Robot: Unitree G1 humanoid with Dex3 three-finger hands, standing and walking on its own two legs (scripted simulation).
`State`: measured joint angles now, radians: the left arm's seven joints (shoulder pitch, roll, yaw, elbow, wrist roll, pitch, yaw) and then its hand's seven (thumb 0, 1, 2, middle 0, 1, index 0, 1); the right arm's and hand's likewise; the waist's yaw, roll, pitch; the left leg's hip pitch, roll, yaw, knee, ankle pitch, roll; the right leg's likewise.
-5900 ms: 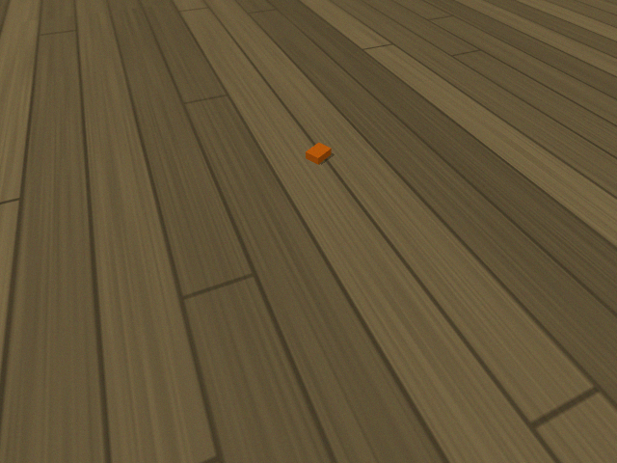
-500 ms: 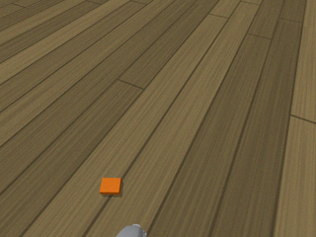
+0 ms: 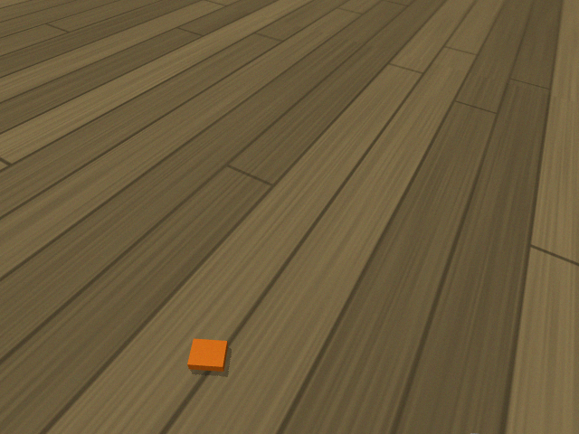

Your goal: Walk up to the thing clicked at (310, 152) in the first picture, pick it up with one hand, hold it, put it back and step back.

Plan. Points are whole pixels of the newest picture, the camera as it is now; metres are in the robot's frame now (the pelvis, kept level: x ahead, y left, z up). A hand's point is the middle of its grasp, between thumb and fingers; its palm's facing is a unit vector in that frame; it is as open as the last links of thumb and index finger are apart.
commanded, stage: walk up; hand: left
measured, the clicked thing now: (208, 354) +0.52 +0.25 -0.74
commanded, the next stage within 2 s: stand in 1.04 s
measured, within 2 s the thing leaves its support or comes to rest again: neither
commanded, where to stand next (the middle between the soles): +0.10 +0.01 m, yaw -3 degrees
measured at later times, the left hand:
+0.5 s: hand out of the picture +0.08 +0.26 -0.14, palm faces +0.03 -0.94 -0.34, open 7.4 cm
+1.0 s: hand out of the picture +0.10 +0.25 -0.14, palm faces +0.02 -0.94 -0.33, open 7.4 cm
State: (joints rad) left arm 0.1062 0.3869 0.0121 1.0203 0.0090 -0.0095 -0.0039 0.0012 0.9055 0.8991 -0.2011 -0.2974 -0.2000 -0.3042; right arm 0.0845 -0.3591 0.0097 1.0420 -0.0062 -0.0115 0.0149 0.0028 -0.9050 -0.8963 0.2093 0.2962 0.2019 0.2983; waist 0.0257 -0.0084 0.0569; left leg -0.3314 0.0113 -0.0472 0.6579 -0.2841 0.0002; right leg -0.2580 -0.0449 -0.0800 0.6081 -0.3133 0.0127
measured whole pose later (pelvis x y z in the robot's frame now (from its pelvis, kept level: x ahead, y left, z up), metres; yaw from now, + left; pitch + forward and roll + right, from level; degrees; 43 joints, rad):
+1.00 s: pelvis +0.03 +0.00 +0.02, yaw +1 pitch -1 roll +0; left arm 0.07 0.35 0.03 1.16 0.01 0.00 -0.01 0.00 0.91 0.90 -0.20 -0.30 -0.20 -0.30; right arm 0.07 -0.35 -0.01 1.17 -0.01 -0.01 0.01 0.00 -0.91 -0.90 0.21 0.30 0.20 0.30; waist 0.00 0.00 0.06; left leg -0.16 -0.01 -0.06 0.35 -0.16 -0.01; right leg -0.09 -0.05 -0.09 0.31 -0.19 0.03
